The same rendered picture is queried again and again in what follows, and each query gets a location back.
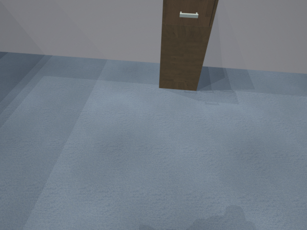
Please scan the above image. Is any drawer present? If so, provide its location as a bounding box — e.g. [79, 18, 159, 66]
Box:
[165, 0, 215, 26]

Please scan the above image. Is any cabinet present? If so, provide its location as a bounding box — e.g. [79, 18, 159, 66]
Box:
[159, 0, 219, 91]

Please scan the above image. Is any handle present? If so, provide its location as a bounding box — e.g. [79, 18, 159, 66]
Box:
[179, 12, 198, 18]

